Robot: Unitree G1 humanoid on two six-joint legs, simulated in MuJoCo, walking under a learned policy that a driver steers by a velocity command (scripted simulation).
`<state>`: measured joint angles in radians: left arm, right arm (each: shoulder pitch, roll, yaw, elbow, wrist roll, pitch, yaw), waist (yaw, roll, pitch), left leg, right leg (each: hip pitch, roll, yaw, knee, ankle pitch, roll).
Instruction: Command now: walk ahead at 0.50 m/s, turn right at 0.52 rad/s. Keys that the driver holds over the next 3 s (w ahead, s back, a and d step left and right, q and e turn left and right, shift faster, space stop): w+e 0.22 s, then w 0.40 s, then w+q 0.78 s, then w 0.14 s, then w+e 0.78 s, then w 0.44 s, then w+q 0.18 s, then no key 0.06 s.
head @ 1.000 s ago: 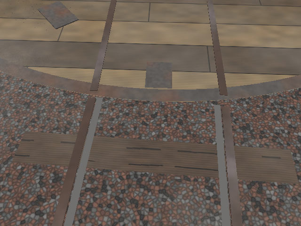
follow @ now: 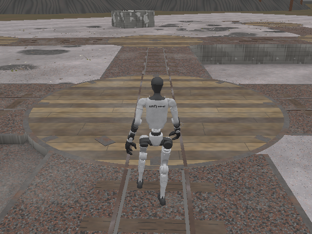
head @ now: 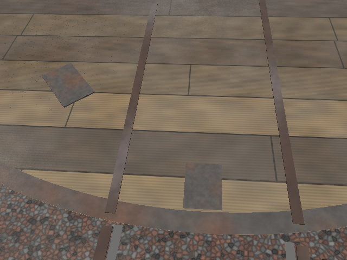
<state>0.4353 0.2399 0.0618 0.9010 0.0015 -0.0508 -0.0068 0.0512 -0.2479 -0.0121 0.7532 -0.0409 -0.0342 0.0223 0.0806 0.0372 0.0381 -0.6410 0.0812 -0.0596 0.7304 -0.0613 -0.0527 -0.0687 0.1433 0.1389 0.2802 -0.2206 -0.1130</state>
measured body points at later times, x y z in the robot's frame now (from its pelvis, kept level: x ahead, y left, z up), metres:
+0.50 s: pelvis +0.26 +0.03 +0.00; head +0.28 +0.04 +0.45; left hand +0.48 +0.23 -0.11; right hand +0.18 -0.23 -0.12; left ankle +0.21 +0.13 -0.75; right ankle +0.33 -0.13 -0.69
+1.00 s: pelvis +0.49 -0.07 +0.00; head +0.51 -0.08 +0.45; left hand +0.52 +0.20 -0.13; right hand +0.57 -0.33 -0.13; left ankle +0.63 +0.07 -0.68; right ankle +0.41 -0.12 -0.75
